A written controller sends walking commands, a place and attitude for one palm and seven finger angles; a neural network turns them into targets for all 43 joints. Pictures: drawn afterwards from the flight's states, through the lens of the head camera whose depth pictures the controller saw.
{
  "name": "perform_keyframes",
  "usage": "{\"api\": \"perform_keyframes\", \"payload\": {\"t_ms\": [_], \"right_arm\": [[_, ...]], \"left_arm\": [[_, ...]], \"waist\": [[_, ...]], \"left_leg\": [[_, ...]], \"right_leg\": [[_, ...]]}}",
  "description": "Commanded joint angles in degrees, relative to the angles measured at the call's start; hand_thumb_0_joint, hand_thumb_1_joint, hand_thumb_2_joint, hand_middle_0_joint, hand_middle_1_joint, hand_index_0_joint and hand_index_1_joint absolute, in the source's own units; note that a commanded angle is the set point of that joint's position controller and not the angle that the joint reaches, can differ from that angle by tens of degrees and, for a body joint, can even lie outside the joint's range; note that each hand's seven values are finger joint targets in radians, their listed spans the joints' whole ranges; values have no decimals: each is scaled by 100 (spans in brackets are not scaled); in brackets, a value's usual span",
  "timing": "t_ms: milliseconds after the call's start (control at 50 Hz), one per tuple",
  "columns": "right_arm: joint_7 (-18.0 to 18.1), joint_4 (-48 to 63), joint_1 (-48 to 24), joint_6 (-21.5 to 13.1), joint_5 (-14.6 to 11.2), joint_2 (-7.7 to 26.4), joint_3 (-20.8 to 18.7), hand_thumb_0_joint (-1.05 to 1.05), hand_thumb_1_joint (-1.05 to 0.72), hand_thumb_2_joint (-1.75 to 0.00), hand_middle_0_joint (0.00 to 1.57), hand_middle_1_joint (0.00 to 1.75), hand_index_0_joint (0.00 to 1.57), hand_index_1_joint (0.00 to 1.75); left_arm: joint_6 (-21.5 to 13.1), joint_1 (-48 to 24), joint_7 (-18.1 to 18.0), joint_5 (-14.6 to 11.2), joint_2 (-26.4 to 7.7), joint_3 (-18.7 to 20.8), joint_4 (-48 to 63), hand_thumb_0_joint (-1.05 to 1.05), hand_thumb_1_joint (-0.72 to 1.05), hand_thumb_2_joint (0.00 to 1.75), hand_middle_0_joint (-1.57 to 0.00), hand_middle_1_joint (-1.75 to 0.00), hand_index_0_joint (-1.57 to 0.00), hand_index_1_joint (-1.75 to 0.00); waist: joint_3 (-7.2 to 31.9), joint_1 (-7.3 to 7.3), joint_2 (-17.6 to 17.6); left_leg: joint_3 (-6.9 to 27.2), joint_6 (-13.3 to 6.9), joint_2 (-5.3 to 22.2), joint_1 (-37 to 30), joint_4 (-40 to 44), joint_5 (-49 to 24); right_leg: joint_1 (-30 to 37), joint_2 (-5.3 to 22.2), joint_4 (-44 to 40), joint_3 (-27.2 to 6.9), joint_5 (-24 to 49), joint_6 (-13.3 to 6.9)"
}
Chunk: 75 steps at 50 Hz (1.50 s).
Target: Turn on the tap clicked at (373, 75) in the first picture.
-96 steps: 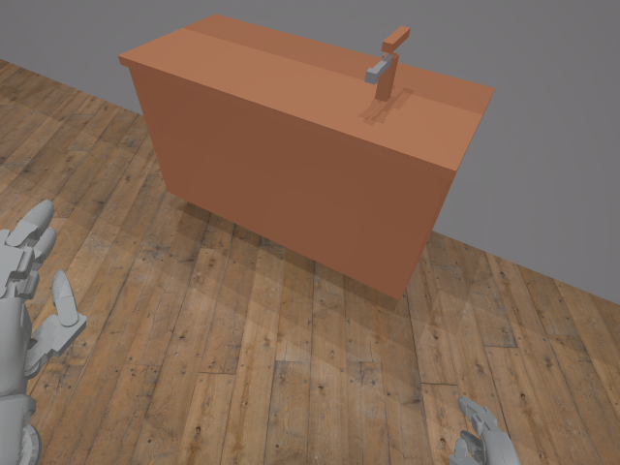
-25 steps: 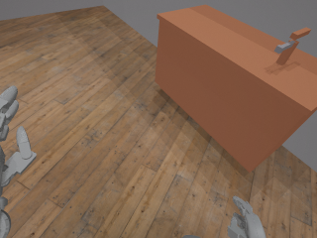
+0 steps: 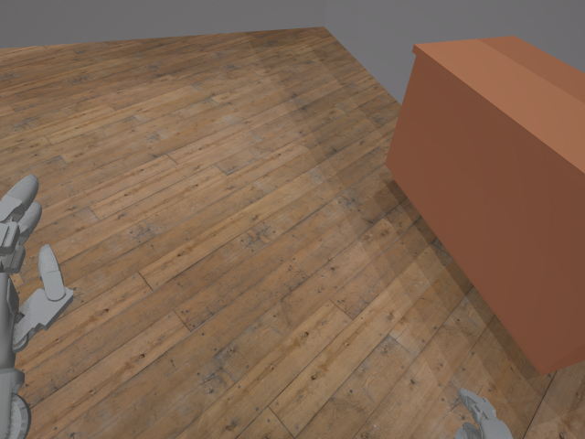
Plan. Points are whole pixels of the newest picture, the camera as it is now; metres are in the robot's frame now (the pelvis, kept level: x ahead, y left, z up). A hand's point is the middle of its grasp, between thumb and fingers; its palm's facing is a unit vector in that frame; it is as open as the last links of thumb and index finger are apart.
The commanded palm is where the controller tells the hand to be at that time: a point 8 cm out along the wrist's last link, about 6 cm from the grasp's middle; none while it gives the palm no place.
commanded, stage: walk around to get in front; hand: left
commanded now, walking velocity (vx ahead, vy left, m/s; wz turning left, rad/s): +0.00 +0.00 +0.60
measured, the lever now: out of the picture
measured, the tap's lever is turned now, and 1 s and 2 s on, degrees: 0 0 0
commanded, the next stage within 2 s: none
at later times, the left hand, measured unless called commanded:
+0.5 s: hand out of the picture +0.07 +0.28 +0.17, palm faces +0.62 -0.68 -0.38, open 7.4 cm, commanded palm +0.01 +0.31 +0.18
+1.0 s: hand out of the picture +0.06 +0.36 +0.20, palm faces +0.73 -0.53 -0.42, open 7.4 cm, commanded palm +0.00 +0.38 +0.18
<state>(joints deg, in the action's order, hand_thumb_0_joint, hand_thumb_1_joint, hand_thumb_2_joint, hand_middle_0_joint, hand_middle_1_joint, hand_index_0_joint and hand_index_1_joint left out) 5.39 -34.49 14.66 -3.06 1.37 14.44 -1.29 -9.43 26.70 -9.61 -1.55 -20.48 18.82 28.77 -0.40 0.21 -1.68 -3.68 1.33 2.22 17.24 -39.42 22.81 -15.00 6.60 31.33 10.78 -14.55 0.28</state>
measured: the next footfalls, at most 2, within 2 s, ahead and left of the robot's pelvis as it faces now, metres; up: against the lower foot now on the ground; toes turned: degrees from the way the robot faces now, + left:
left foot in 0.04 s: +0.03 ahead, +0.13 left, +0.00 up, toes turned +5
right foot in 0.40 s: +0.00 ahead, -0.11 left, +0.00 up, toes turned +9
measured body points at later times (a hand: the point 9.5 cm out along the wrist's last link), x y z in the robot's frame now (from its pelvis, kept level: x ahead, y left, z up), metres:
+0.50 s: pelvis -0.06 +0.00 +0.00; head -0.06 -0.02 +0.45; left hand +0.03 +0.31 +0.19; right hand +0.16 -0.17 -0.10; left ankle -0.07 +0.12 -0.65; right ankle -0.04 -0.11 -0.73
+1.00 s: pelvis -0.01 +0.06 +0.01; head +0.00 +0.07 +0.45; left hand +0.02 +0.39 +0.22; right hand +0.22 -0.03 -0.09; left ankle -0.08 +0.16 -0.73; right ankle +0.11 -0.03 -0.68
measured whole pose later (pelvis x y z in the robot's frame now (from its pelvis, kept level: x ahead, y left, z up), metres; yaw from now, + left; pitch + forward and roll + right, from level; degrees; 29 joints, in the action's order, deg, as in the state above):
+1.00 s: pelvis -0.01 +0.06 +0.01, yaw +29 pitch +0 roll -1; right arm 2.1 -35.9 13.4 -7.5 0.2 5.6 2.4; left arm -13.4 28.2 -7.9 -1.4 -21.7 20.9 32.7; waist -1.2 -0.4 0.3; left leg -3.5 -0.3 2.9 11.5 -28.1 16.6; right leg -30.4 6.1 52.1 7.5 -20.1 3.8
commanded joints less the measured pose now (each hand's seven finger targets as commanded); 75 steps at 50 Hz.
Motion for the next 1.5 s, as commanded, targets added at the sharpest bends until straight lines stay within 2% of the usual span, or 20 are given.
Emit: {"api": "perform_keyframes", "payload": {"t_ms": [0,40,160,320,340,380,480,680,720,740,860,1040,1060,1100,1120,1240,1400,1420,1460,1480], "right_arm": [[40,1082,-543,-307,-46,412,-155,0,-90,-90,20,30,20,30],[-114,990,-450,-450,-17,352,-113,0,-90,-90,20,30,20,30],[-303,846,-513,-625,-190,452,-202,0,-90,-90,20,30,20,30],[-187,831,-884,-482,-95,315,16,0,-90,-90,20,30,20,30],[-196,822,-880,-450,-119,269,17,0,-90,-90,20,30,20,30],[-187,871,-1027,-411,-73,162,9,0,-90,-90,20,30,20,30],[-86,737,-1052,-287,-64,291,-60,0,-90,-90,20,30,20,30],[31,1038,-445,-435,-61,240,-158,0,-90,-90,20,30,20,30],[-46,1073,-493,-475,-110,506,-219,0,-90,-90,20,30,20,30],[-163,920,-496,-531,-144,408,-190,0,-90,-90,20,30,20,30],[-262,677,-660,-658,-216,269,-174,0,-90,-90,20,30,20,30],[-58,484,-707,-566,-113,264,-64,0,-90,-90,20,30,20,30],[-45,511,-776,-541,-151,192,-21,0,-90,-90,20,30,20,30],[-58,639,-927,-477,-149,123,-34,0,-90,-90,20,30,20,30],[-125,631,-896,-532,-93,336,-142,0,-90,-90,20,30,20,30],[-142,622,-990,-247,-124,260,-81,0,-90,-90,20,30,20,30],[-26,924,-611,-301,-110,229,-203,0,-90,-90,20,30,20,30],[8,929,-504,-312,-135,327,-255,0,-90,-90,20,30,20,30],[-44,986,-582,-343,-194,501,-294,0,-90,-90,20,30,20,30],[-94,876,-653,-363,-142,405,-193,0,-90,-90,20,30,20,30]], "left_arm": [[-412,-496,-162,-85,-1036,723,1690,0,90,90,-20,-30,-20,-30],[-553,-357,-43,-35,-1115,800,1719,0,90,90,-20,-30,-20,-30],[-458,99,62,-50,-942,741,1646,0,90,90,-20,-30,-20,-30],[-154,-577,112,-78,-791,520,933,0,90,90,-20,-30,-20,-30],[-121,-673,127,-29,-796,475,910,0,90,90,-20,-30,-20,-30],[-124,-1051,101,-2,-1360,660,1155,0,90,90,-20,-30,-20,-30],[-300,-625,62,23,-1162,680,917,0,90,90,-20,-30,-20,-30],[-399,-863,-261,-72,-882,594,1697,0,90,90,-20,-30,-20,-30],[-610,-848,-264,-52,-838,595,1864,0,90,90,-20,-30,-20,-30],[-724,-1133,-195,100,-1174,742,1616,0,90,90,-20,-30,-20,-30],[-710,-302,9,45,-996,838,2005,0,90,90,-20,-30,-20,-30],[-505,-760,113,42,-788,609,470,0,90,90,-20,-30,-20,-30],[-448,-875,107,59,-790,533,511,0,90,90,-20,-30,-20,-30],[-368,-1074,47,120,-1295,799,507,0,90,90,-20,-30,-20,-30],[-475,-1445,70,43,-1232,738,775,0,90,90,-20,-30,-20,-30],[-686,-693,8,34,-1255,960,1430,0,90,90,-20,-30,-20,-30],[-664,-381,-253,-42,-966,891,1426,0,90,90,-20,-30,-20,-30],[-701,-556,-241,-34,-929,811,1444,0,90,90,-20,-30,-20,-30],[-789,-796,-194,-25,-782,610,1404,0,90,90,-20,-30,-20,-30],[-768,-677,-140,43,-1043,756,918,0,90,90,-20,-30,-20,-30]], "waist": [[880,74,697],[696,41,2390],[416,22,1594],[219,-152,1418],[261,-214,938],[-5,-236,-1263],[-89,-72,-554],[792,80,-123],[963,146,2695],[880,157,1904],[375,-31,1585],[288,-140,881],[495,-163,590],[596,-229,-1816],[548,-180,-1574],[262,-41,-419],[623,-64,-253],[727,50,176],[727,91,2232],[563,107,1915]], "left_leg": [[666,-419,427,-1017,1870,-1905],[3148,-1361,1986,-1478,2006,-5113],[1619,-903,972,-290,2043,-2515],[2081,-786,665,1253,2476,1469],[1713,-607,328,1695,1577,1474],[441,-21,-506,2942,-2296,792],[302,194,156,2218,-3043,-361],[-904,-227,-338,-940,1326,-459],[2865,-1454,1948,-2705,1965,-2899],[3497,-1750,2290,-2178,2160,-2116],[1268,-1247,1250,-793,2327,-1305],[636,-922,1042,124,1427,-464],[307,-801,772,258,513,-562],[-31,-326,-307,2528,-2911,971],[622,-232,-105,2350,-3524,620],[201,-46,517,1517,-1999,-323],[-936,-136,-46,-378,1149,-1071],[-661,-271,88,-1062,1336,-1153],[2602,-1240,2035,-2348,2051,-2379],[3208,-1591,2437,-1948,2318,-1884]], "right_leg": [[-125,484,1281,-514,1139,150],[-1887,-244,3191,-861,-2161,458],[-1017,-476,2453,-772,-868,481],[1063,-892,-153,-411,-1216,203],[1505,-511,-942,-779,-1237,-25],[1086,2137,-2388,-4159,-2419,-1045],[414,1340,-1901,-1440,-460,-611],[311,943,816,-268,752,-305],[-2361,-328,4051,-49,-2096,355],[-2613,-73,4611,-804,-2018,163],[-2187,111,3263,-546,-500,325],[461,-499,-38,109,-221,259],[1004,-425,-442,-88,-286,154],[2076,1904,-1630,-4086,-890,-1022],[1427,2133,-2066,-4342,-1952,-1053],[317,1495,-1769,-1386,-463,-898],[683,808,-299,-669,434,-546],[273,613,581,-491,639,-377],[-1959,-389,3171,-282,-1894,107],[-2359,-182,3871,-834,-1962,39]]}}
